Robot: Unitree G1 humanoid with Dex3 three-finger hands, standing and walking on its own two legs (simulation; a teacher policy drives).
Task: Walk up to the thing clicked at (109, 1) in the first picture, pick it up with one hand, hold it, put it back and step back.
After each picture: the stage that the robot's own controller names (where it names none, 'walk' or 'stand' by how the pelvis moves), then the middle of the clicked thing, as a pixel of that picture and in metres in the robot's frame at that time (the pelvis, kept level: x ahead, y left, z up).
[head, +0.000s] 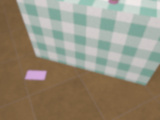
stand; out of the picture +1.03 -0.21 +0.06
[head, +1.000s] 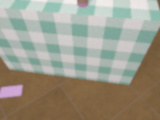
walk; out of the picture +0.90 +0.05 +0.08
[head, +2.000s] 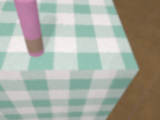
walk; (31, 28) +0.52 +0.22 +0.09
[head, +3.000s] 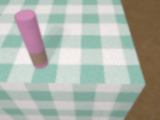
stand; (34, 43) +0.49 +0.21 +0.07
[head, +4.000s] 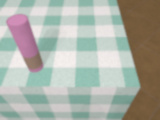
stand; (28, 47) +0.47 +0.24 +0.06
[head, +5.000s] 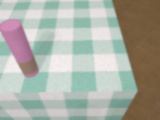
stand; (22, 52) +0.45 +0.25 +0.06
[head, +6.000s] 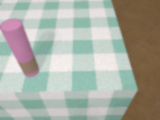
stand; (23, 51) +0.46 +0.25 +0.06
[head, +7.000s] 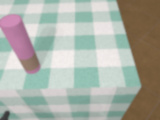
rise first; (23, 48) +0.46 +0.25 +0.07
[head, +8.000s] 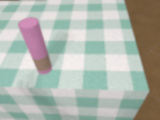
go down; (37, 49) +0.47 +0.23 +0.07
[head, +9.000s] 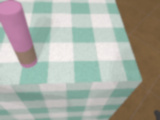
go down; (20, 39) +0.47 +0.21 +0.08
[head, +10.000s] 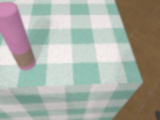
approach; (17, 41) +0.46 +0.21 +0.09
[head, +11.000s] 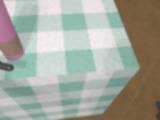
close in; (1, 28) +0.47 +0.23 +0.13
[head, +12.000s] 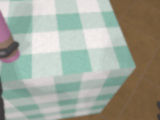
lift; out of the picture +0.47 +0.23 +0.13
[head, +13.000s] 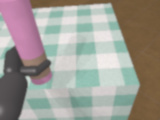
lift; (29, 44) +0.34 +0.16 +0.23
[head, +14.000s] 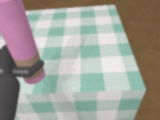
hold; (22, 44) +0.33 +0.17 +0.24
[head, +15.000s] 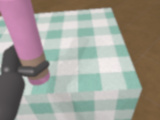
hold; (28, 44) +0.33 +0.16 +0.24
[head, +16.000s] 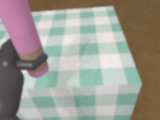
hold; (25, 38) +0.34 +0.17 +0.26
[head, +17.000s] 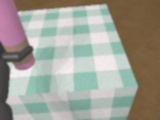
crouch; (10, 31) +0.38 +0.20 +0.26
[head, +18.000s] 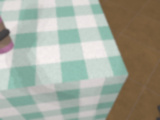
lower; out of the picture +0.48 +0.25 +0.21
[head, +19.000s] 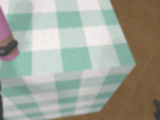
lower; out of the picture +0.47 +0.23 +0.13
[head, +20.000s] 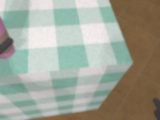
lower; out of the picture +0.48 +0.23 +0.13
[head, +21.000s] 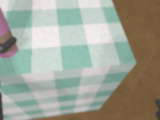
lower; out of the picture +0.48 +0.23 +0.13
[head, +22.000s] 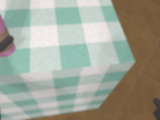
lower; out of the picture +0.48 +0.23 +0.13
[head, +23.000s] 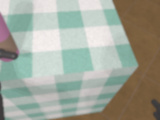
withdraw; out of the picture +0.47 +0.23 +0.13
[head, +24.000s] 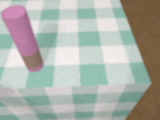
sink last; (26, 43) +0.45 +0.22 +0.11
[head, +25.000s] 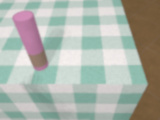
stand; (33, 44) +0.48 +0.23 +0.09
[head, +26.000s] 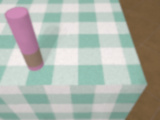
stand; (27, 43) +0.46 +0.22 +0.10
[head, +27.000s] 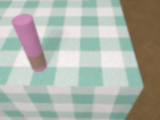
stand; (32, 46) +0.48 +0.22 +0.06
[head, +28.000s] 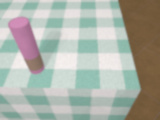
stand; (29, 48) +0.47 +0.24 +0.06
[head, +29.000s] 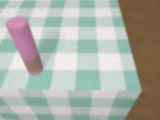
stand; (27, 49) +0.46 +0.23 +0.06
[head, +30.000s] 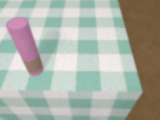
stand; (28, 50) +0.46 +0.23 +0.06
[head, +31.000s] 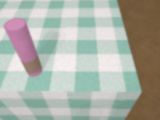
stand; (26, 51) +0.45 +0.24 +0.06
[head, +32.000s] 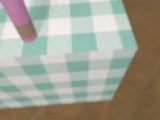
walk; (18, 13) +0.56 +0.25 +0.09
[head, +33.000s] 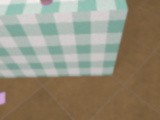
walk; out of the picture +0.87 +0.25 +0.08
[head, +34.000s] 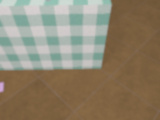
stand; out of the picture +1.12 +0.24 +0.08
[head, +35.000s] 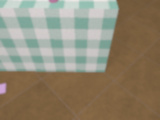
stand; out of the picture +1.08 +0.21 +0.06
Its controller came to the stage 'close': yes
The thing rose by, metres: 0.22
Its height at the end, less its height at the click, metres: +0.00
